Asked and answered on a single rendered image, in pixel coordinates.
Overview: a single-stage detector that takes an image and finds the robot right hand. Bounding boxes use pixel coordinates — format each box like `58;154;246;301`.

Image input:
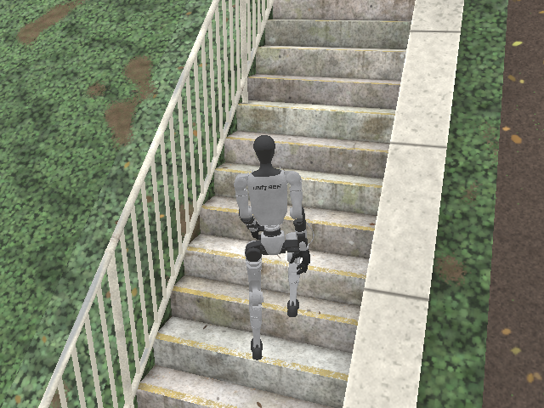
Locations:
290;249;310;275

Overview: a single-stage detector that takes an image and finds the right robot upper arm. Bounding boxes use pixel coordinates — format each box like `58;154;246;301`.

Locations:
284;171;303;219

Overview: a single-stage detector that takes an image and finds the robot left hand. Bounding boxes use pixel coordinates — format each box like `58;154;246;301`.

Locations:
251;224;264;240

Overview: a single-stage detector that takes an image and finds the robot torso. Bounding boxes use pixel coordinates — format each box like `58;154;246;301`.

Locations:
247;167;288;255

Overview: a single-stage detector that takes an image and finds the left robot upper arm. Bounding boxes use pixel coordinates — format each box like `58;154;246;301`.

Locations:
234;173;252;218

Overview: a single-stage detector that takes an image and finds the robot right forearm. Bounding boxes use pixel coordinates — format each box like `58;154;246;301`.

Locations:
293;207;309;251

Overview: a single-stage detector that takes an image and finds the left robot foot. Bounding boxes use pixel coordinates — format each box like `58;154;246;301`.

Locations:
251;339;263;360

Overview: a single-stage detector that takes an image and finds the robot left forearm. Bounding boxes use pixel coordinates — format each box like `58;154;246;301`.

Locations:
239;209;258;232

